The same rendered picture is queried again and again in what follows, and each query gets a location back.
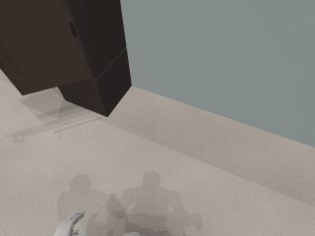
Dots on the robot left hand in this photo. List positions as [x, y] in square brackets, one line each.
[66, 226]

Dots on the cupboard door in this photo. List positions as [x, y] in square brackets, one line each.
[38, 50]

